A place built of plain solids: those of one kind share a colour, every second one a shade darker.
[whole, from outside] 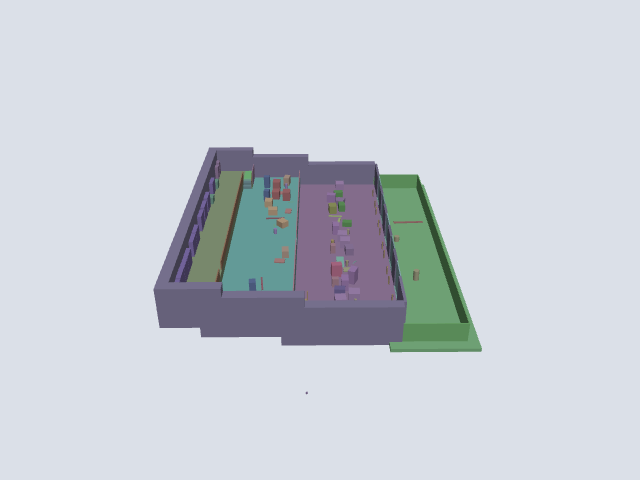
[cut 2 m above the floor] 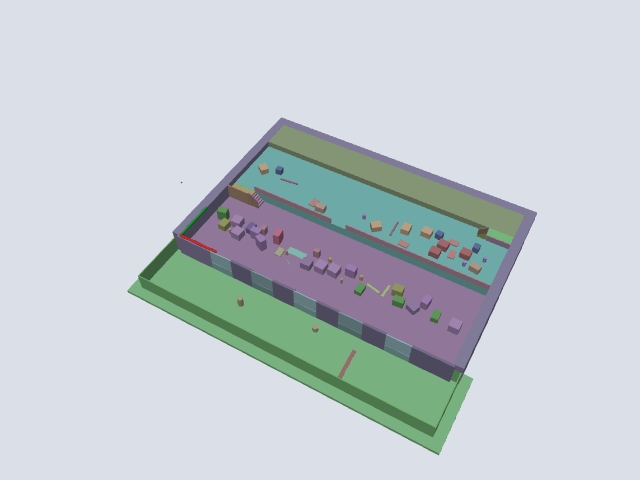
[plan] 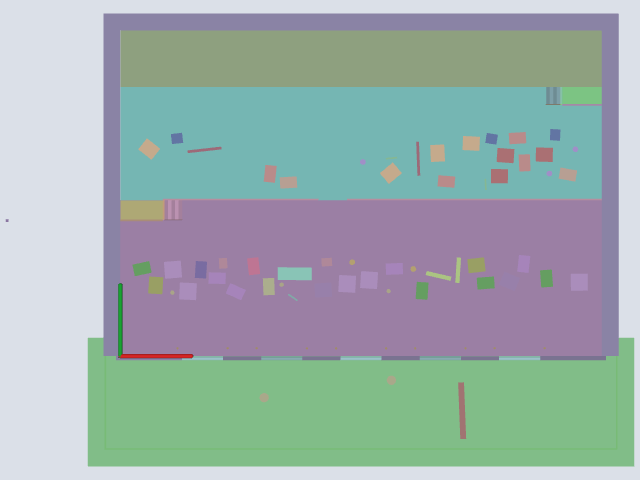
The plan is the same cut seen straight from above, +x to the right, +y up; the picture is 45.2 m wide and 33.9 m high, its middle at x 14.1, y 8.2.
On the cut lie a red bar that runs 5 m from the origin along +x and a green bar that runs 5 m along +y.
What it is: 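6 risers of 0.198 m up to a deck 1.19 m over the floor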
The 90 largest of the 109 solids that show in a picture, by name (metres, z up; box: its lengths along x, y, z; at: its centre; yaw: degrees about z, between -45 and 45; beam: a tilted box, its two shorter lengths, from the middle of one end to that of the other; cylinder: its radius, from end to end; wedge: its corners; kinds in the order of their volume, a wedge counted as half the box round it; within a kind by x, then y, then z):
{
 "floor_hall_tile_1": {"box": [34.0, 11.0, 1.5], "at": [17.0, 5.5, -0.75]},
 "wall_plaster_1": {"box": [1.2, 12.2, 4.7], "at": [-0.6, 6.1, 0.85]},
 "wall_plaster_2": {"box": [1.2, 10.4, 4.79], "at": [-0.6, 15.0, 2.0]},
 "wall_plaster_3": {"box": [1.2, 6.4, 4.65], "at": [-0.6, 21.0, 3.12]},
 "wall_plaster_4": {"box": [4.65, 0.3, 4.7], "at": [2.02, -0.15, 0.85]},
 "wall_plaster_5": {"box": [2.7, 0.3, 4.7], "at": [8.6, -0.15, 0.85]},
 "wall_plaster_6": {"box": [2.7, 0.3, 4.7], "at": [14.2, -0.15, 0.85]},
 "wall_plaster_7": {"box": [36.4, 1.2, 3.6], "at": [17.0, 23.6, 3.64]},
 "wall_plaster_8": {"box": [2.7, 0.3, 4.7], "at": [19.8, -0.15, 0.85]},
 "wall_plaster_9": {"box": [2.7, 0.3, 4.7], "at": [25.4, -0.15, 0.85]},
 "wall_plaster_10": {"box": [4.65, 0.3, 4.7], "at": [31.98, -0.15, 0.85]},
 "wall_plaster_11": {"box": [1.2, 12.2, 4.7], "at": [34.6, 6.1, 0.85]},
 "wall_plaster_12": {"box": [1.2, 10.4, 4.79], "at": [34.6, 15.0, 2.0]},
 "wall_plaster_13": {"box": [1.2, 6.4, 4.65], "at": [34.6, 21.0, 3.12]},
 "floor_low_floorboards_1": {"box": [34.0, 8.0, 1.59], "at": [17.0, 15.0, 0.4]},
 "floor_high_floorboards_1": {"box": [34.0, 4.0, 1.45], "at": [17.0, 21.0, 1.51]},
 "yard_yard_asphalt_1": {"box": [38.6, 9.1, 0.4], "at": [17.0, -3.25, -1.3]},
 "shelf_1": {"box": [2.0, 0.5, 1.99], "at": [3.51, 22.71, 3.23]},
 "shelf_2": {"box": [2.0, 0.5, 1.93], "at": [5.57, 22.71, 3.2]},
 "shelf_3": {"box": [2.0, 0.5, 1.95], "at": [7.63, 22.71, 3.21]},
 "shelf_4": {"box": [2.0, 0.5, 1.9], "at": [10.95, 22.71, 3.19]},
 "shelf_5": {"box": [2.0, 0.5, 1.96], "at": [13.01, 22.71, 3.22]},
 "shelf_6": {"box": [2.0, 0.5, 1.97], "at": [16.83, 22.71, 3.22]},
 "shelf_7": {"box": [2.0, 0.5, 1.97], "at": [19.3, 22.71, 3.22]},
 "shelf_8": {"box": [2.0, 0.5, 1.98], "at": [21.83, 22.71, 3.23]},
 "shelf_9": {"box": [2.0, 0.5, 1.9], "at": [26.49, 22.71, 3.19]},
 "fence_metal_1": {"box": [0.12, 6.74, 2.6], "at": [-1.06, -3.25, -0.2]},
 "fence_metal_2": {"box": [36.24, 0.12, 2.6], "at": [17.0, -6.56, -0.2]},
 "fence_metal_3": {"box": [1.12, 0.12, 2.6], "at": [34.56, 0.06, -0.2]},
 "fence_metal_4": {"box": [0.12, 6.74, 2.6], "at": [35.06, -3.25, -0.2]},
 "load_drums_hall_1": {"box": [1.2, 1.2, 1.03], "at": [3.72, 6.1, 0.52], "yaw": 4.6},
 "load_drums_hall_2": {"box": [1.2, 1.2, 1.04], "at": [4.78, 4.58, 0.52], "yaw": -2.5},
 "load_drums_hall_3": {"box": [1.2, 1.2, 1.05], "at": [16.02, 5.1, 0.52], "yaw": -3.1},
 "load_drums_hall_4": {"box": [1.2, 1.2, 1.04], "at": [17.57, 5.37, 0.52], "yaw": -3.6},
 "load_drums_hall_5": {"box": [1.2, 1.2, 1.05], "at": [32.41, 5.22, 0.52], "yaw": 0.4},
 "floor_sill_concrete_1": {"box": [2.9, 0.3, 1.5], "at": [5.8, -0.15, -0.75]},
 "floor_sill_concrete_2": {"box": [2.9, 0.3, 1.5], "at": [11.4, -0.15, -0.75]},
 "floor_sill_concrete_3": {"box": [2.9, 0.3, 1.5], "at": [17.0, -0.15, -0.75]},
 "floor_sill_concrete_4": {"box": [2.9, 0.3, 1.5], "at": [22.6, -0.15, -0.75]},
 "floor_sill_concrete_5": {"box": [2.9, 0.3, 1.5], "at": [28.2, -0.15, -0.75]},
 "floor_lowland_floorboards_1": {"box": [3.0, 1.35, 1.59], "at": [1.5, 10.32, 0.4]},
 "shutter_metal_1": {"box": [2.9, 0.12, 3.3], "at": [5.8, -0.2, 1.65]},
 "shutter_metal_2": {"box": [2.9, 0.12, 3.3], "at": [11.4, -0.2, 1.65]},
 "shutter_metal_3": {"box": [2.9, 0.12, 3.3], "at": [17.0, -0.2, 1.65]},
 "shutter_metal_4": {"box": [2.9, 0.12, 3.3], "at": [22.6, -0.2, 1.65]},
 "shutter_metal_5": {"box": [2.9, 0.12, 3.3], "at": [28.2, -0.2, 1.65]},
 "load_cartons_hall_1": {"box": [1.2, 0.8, 1.41], "at": [6.84, 5.5, 0.7], "yaw": -1.3},
 "load_cartons_hall_2": {"box": [1.2, 0.8, 1.68], "at": [8.15, 4.55, 0.84], "yaw": -24.2},
 "load_cartons_hall_3": {"box": [1.2, 0.8, 1.32], "at": [19.35, 6.16, 0.66], "yaw": 2.0},
 "load_cartons_hall_4": {"box": [0.8, 1.2, 1.11], "at": [28.49, 6.51, 0.56], "yaw": -6.1},
 "load_crate_1": {"box": [1.2, 1.0, 1.26], "at": [26.77, 12.71, 1.82], "yaw": -0.6},
 "load_crate_2": {"box": [1.2, 1.0, 1.11], "at": [27.2, 14.16, 1.74], "yaw": -4.0},
 "load_crate_3": {"box": [1.2, 1.0, 1.3], "at": [29.94, 14.22, 1.84], "yaw": -1.6},
 "rail_high_1": {"box": [5.66, 0.12, 1.1], "at": [2.83, 19.06, 2.79]},
 "rail_high_2": {"box": [18.39, 0.12, 1.1], "at": [16.36, 19.06, 2.79]},
 "rail_high_3": {"box": [5.65, 0.12, 1.1], "at": [28.38, 19.06, 2.79]},
 "stillage_1": {"box": [1.2, 1.0, 0.76], "at": [2.04, 14.62, 1.57], "yaw": -38.4},
 "stillage_2": {"box": [1.2, 1.0, 0.78], "at": [19.11, 12.92, 1.58], "yaw": 40.1},
 "stillage_3": {"box": [1.0, 1.2, 0.81], "at": [22.41, 14.33, 1.6], "yaw": 2.7},
 "stillage_4": {"box": [1.2, 1.0, 0.9], "at": [24.78, 15.02, 1.64], "yaw": -2.7},
 "load_sacks_hall_1": {"box": [1.22, 0.84, 1.47], "at": [1.53, 6.18, 0.73], "yaw": 12.2},
 "load_sacks_hall_2": {"box": [0.84, 1.22, 0.64], "at": [21.31, 4.61, 0.32], "yaw": -3.7},
 "load_sacks_hall_3": {"box": [1.22, 0.84, 0.95], "at": [25.81, 5.16, 0.47], "yaw": 4.2},
 "load_sacks_hall_4": {"box": [0.84, 1.22, 0.72], "at": [30.1, 5.48, 0.36], "yaw": 4.2},
 "rail_low_1": {"box": [5.82, 0.12, 1.1], "at": [5.91, 11.06, 1.74]},
 "rail_low_2": {"box": [5.18, 0.12, 1.1], "at": [11.41, 11.06, 1.74]},
 "rail_low_3": {"box": [18.0, 0.12, 1.1], "at": [25.0, 11.06, 1.74]},
 "floor_highland_floorboards_1": {"box": [2.8, 1.2, 1.1], "at": [32.6, 18.4, 1.69]},
 "cage_1": {"box": [0.8, 0.72, 1.71], "at": [4.0, 15.37, 2.05], "yaw": 6.8},
 "cage_2": {"box": [0.8, 0.72, 1.66], "at": [26.22, 15.35, 2.02], "yaw": -9.2},
 "cage_3": {"box": [0.72, 0.8, 1.67], "at": [30.71, 15.62, 2.02], "yaw": -2.7},
 "load_crate_hall_1": {"box": [1.0, 1.2, 0.84], "at": [2.5, 5.0, 0.42], "yaw": -3.3},
 "load_crate_hall_2": {"box": [1.2, 1.0, 1.11], "at": [25.15, 6.41, 0.55], "yaw": 6.2},
 "stillage_hall_1": {"box": [1.2, 1.0, 0.93], "at": [14.33, 4.66, 0.47], "yaw": 3.2},
 "stillage_hall_2": {"box": [1.2, 1.0, 0.77], "at": [27.48, 5.28, 0.39], "yaw": -22.2},
 "load_cartons_1": {"box": [1.2, 0.8, 0.89], "at": [11.87, 12.26, 1.63], "yaw": 3.5},
 "load_cartons_2": {"box": [1.2, 0.8, 1.2], "at": [31.61, 12.82, 1.79], "yaw": -10.2},
 "load_bales_hall_1": {"box": [0.8, 1.2, 1.57], "at": [9.41, 6.35, 0.79], "yaw": 6.5},
 "bin_hall_1": {"box": [0.58, 0.74, 1.07], "at": [7.26, 6.55, 0.54], "yaw": 3.3},
 "bin_hall_2": {"box": [0.74, 0.58, 1.07], "at": [14.58, 6.64, 0.54], "yaw": 3.4},
 "pallets_1": {"box": [1.2, 0.8, 0.91], "at": [23.77, 22.56, 2.69]},
 "rail_lowland_1": {"box": [3.0, 0.12, 2.29], "at": [1.5, 9.59, 1.15]},
 "cabinet_1": {"box": [1.0, 0.45, 1.82], "at": [31.55, 22.73, 3.15]},
 "pallets_hall_1": {"box": [0.8, 1.2, 0.84], "at": [5.69, 6.1, 0.42], "yaw": -3.5},
 "step_low_1": {"box": [0.31, 1.35, 1.04], "at": [3.21, 10.32, 0.47]},
 "step_low_2": {"box": [0.31, 1.35, 0.84], "at": [3.46, 10.32, 0.37]},
 "rail_highland_1": {"box": [2.8, 0.12, 2.15], "at": [32.6, 17.74, 2.27]},
 "step_high_1": {"box": [0.33, 1.2, 0.68], "at": [30.73, 18.4, 1.48]},
 "step_high_2": {"box": [0.33, 1.2, 0.89], "at": [30.98, 18.4, 1.58]},
 "tyres_yard_1": {"cylinder": 0.33, "from": [10.15, -2.94, -1.1], "to": [10.15, -2.94, 0.15]}
}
